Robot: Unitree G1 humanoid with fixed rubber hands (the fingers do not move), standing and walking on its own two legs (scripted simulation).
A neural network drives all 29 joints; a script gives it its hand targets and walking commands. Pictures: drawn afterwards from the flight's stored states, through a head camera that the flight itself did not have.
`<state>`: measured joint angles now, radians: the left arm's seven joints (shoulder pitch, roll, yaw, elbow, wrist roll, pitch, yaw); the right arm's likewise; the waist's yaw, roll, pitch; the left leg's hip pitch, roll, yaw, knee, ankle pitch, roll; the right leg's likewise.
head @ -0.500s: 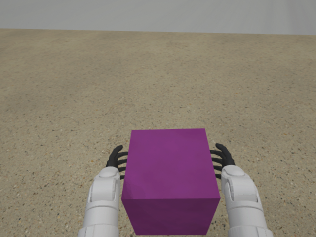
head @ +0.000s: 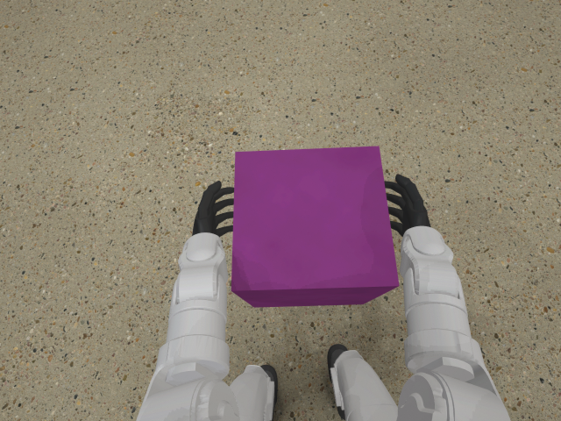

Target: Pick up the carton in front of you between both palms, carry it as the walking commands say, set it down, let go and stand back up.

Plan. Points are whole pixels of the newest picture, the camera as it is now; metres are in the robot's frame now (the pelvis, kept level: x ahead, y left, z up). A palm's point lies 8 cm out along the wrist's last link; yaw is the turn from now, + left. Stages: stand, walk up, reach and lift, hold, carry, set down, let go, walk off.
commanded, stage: set down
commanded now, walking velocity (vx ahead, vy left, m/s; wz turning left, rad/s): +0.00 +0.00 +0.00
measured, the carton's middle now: (307, 238) +0.38 -0.03 -0.14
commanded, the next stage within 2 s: none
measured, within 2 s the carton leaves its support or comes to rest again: rests again in 1.84 s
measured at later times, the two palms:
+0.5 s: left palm (233, 227) +0.43 +0.11 -0.20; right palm (388, 225) +0.42 -0.19 -0.21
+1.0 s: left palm (248, 227) +0.49 +0.10 -0.36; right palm (373, 233) +0.45 -0.20 -0.36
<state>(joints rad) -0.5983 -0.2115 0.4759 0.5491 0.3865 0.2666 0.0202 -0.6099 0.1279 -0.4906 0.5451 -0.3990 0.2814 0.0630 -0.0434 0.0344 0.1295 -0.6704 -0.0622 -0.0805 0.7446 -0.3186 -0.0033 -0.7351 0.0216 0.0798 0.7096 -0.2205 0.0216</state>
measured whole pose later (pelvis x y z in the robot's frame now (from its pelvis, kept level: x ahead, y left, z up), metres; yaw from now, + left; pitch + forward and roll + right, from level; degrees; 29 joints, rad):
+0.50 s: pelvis -0.02 -0.01 -0.12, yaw +2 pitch +42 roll +2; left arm -0.87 -0.10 0.49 0.60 0.26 0.27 0.03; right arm -0.87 0.09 -0.53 0.54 -0.32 0.30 0.01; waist -0.05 0.05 -0.14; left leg -1.56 -0.11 -0.09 1.30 -0.47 -0.04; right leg -1.63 0.06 0.10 1.26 -0.36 0.03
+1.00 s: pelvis -0.05 -0.01 -0.25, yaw +3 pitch +48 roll +2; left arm -1.24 0.07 0.42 0.78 0.20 0.31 0.06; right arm -1.16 -0.02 -0.53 0.62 -0.24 0.35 -0.06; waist -0.07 0.05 -0.02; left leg -2.02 -0.15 -0.07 1.76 -0.58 -0.06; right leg -2.10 0.09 0.10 1.71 -0.45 0.06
